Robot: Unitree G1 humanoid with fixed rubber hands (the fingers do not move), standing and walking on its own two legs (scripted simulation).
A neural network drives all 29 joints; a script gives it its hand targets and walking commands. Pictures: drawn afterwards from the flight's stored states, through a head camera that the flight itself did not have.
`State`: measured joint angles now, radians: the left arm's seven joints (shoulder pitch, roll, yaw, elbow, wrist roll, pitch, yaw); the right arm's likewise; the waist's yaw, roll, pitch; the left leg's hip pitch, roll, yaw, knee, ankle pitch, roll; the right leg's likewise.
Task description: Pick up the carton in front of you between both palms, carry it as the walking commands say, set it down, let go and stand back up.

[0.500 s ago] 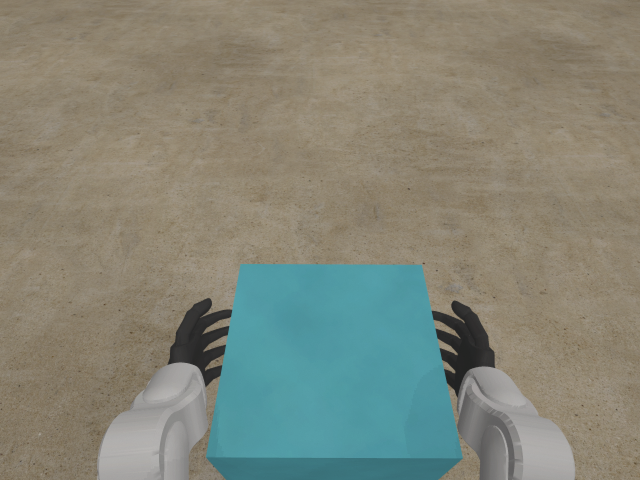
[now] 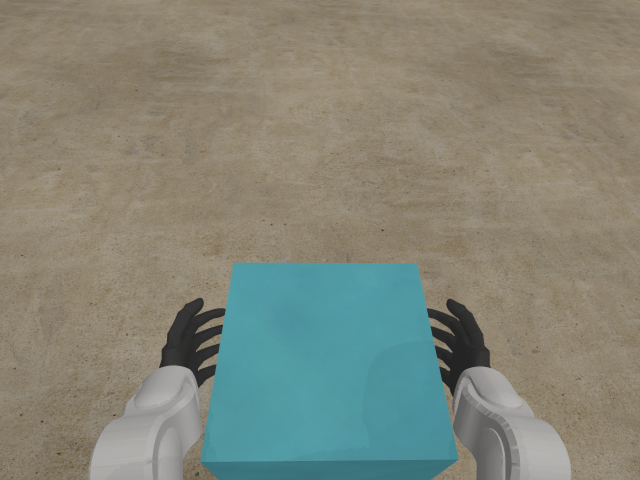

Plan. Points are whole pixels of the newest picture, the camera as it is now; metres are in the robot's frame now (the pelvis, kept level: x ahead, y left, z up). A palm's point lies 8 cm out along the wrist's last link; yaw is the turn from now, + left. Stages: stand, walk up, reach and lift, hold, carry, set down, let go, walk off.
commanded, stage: carry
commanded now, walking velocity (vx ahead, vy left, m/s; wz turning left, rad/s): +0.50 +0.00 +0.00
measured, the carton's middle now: (324, 389) +0.24 -0.01 -0.01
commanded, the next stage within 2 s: none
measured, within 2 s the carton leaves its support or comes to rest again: neither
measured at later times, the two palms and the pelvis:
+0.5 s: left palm (243, 169) +0.54 +0.11 +0.08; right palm (427, 167) +0.57 -0.19 +0.07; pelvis +0.33 -0.05 +0.00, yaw +5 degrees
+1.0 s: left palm (245, 94) +0.77 +0.13 +0.07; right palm (399, 93) +0.78 -0.17 +0.08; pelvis +0.54 -0.02 +0.00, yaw +0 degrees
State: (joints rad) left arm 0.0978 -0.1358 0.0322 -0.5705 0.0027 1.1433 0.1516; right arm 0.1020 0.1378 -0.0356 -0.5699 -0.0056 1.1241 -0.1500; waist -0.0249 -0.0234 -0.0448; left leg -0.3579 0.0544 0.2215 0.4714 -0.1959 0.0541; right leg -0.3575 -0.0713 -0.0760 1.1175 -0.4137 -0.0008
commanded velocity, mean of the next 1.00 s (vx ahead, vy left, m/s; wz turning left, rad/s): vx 0.20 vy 0.00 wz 0.00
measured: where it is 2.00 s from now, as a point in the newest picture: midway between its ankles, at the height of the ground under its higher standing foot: (307, 392)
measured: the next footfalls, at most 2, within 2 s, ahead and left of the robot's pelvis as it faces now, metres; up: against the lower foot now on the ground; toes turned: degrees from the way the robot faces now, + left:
right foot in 0.34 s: +0.44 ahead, -0.12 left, +0.00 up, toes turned -14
left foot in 0.80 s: +0.62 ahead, +0.08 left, +0.00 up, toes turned +9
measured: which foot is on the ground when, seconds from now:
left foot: down 0.00-0.36, up 0.38-0.78, down 0.80-1.00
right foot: up 0.00-0.32, down 0.34-1.00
